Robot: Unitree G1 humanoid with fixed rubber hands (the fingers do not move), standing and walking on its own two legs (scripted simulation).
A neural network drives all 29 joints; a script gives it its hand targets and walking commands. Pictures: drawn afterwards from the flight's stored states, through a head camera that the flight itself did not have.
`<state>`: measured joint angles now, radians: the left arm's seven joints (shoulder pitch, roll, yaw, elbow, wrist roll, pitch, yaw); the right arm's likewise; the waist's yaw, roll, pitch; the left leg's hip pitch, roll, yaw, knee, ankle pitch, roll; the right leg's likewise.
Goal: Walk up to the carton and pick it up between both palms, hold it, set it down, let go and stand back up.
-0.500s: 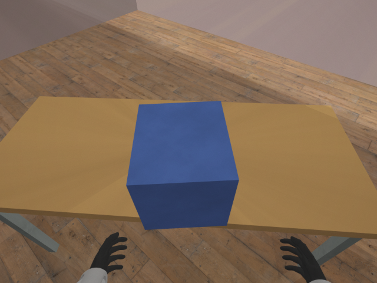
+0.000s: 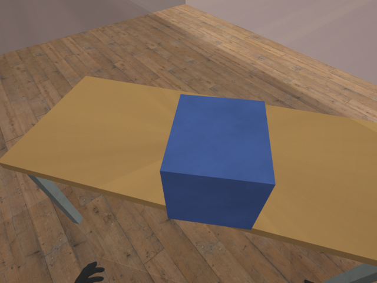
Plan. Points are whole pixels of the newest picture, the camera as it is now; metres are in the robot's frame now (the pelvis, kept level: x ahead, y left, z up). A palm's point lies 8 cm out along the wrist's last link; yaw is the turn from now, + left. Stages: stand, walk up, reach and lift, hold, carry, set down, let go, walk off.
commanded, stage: stand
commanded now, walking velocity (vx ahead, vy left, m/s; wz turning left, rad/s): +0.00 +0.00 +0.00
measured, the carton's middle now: (215, 161) +0.45 -0.03 -0.05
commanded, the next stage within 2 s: none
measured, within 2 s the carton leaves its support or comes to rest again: neither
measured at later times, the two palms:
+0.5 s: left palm out of the picture +0.04 +0.27 -0.12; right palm out of the picture +0.11 -0.23 -0.10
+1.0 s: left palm out of the picture +0.02 +0.27 -0.13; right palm out of the picture +0.13 -0.23 -0.11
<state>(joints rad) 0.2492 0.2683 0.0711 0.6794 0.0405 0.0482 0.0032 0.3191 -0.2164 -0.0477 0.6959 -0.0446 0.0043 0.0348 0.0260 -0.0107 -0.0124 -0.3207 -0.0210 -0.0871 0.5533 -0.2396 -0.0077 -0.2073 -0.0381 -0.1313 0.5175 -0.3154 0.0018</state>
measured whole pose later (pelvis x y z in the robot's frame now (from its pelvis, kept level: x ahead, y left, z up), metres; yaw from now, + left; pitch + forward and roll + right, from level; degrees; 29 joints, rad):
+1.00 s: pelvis +0.01 +0.00 +0.00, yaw +6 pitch +0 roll -1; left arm 0.33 0.24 0.04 0.80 0.03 0.05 0.03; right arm 0.30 -0.21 -0.04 0.74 -0.03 0.02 -0.01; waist 0.03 0.00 -0.01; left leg -0.34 -0.08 -0.18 0.59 -0.26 0.00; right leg -0.16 -0.07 -0.21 0.53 -0.36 0.02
